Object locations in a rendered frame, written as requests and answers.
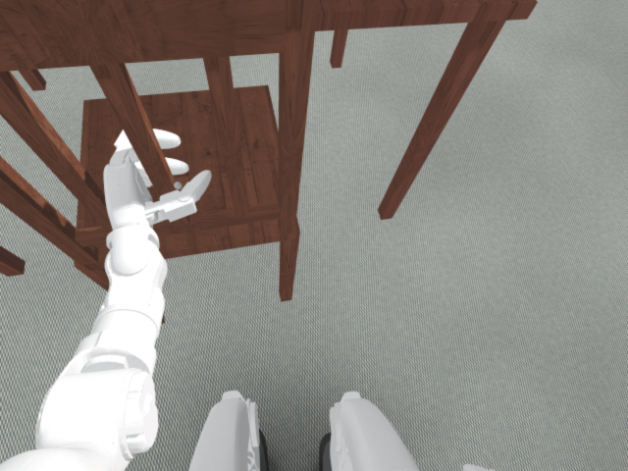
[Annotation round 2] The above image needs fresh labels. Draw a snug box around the robot shin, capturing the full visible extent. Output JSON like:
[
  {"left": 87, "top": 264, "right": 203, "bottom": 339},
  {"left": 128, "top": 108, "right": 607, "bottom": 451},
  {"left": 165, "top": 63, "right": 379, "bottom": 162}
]
[
  {"left": 330, "top": 392, "right": 361, "bottom": 471},
  {"left": 209, "top": 391, "right": 260, "bottom": 471}
]

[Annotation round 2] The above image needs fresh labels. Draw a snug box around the left robot forearm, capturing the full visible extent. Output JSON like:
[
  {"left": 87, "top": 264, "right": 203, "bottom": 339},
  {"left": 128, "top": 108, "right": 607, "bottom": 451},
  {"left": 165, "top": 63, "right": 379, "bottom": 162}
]
[{"left": 35, "top": 225, "right": 168, "bottom": 449}]

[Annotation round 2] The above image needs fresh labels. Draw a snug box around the robot left shin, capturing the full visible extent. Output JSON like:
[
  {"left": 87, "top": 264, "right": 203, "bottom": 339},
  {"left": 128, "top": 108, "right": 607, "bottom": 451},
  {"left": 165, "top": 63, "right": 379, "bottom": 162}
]
[{"left": 209, "top": 391, "right": 260, "bottom": 471}]

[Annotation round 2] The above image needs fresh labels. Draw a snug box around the robot right shin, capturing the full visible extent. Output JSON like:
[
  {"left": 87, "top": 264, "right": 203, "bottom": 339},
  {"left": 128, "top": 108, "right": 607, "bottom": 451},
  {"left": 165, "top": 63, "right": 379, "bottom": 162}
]
[{"left": 330, "top": 392, "right": 361, "bottom": 471}]

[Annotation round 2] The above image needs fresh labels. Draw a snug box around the chair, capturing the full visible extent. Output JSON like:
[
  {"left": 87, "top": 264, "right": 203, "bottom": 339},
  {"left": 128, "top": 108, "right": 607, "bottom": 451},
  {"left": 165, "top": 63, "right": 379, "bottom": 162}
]
[{"left": 0, "top": 0, "right": 318, "bottom": 324}]

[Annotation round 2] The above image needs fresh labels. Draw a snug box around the left robot upper arm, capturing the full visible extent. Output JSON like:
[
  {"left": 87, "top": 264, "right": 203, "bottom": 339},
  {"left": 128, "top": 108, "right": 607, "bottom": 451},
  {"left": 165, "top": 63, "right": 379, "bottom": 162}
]
[{"left": 0, "top": 368, "right": 158, "bottom": 471}]

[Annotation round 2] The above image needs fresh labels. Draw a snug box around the robot left hand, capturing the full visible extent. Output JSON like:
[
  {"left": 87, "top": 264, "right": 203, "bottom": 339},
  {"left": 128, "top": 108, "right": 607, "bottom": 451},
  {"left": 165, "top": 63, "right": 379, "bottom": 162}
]
[{"left": 103, "top": 129, "right": 212, "bottom": 230}]

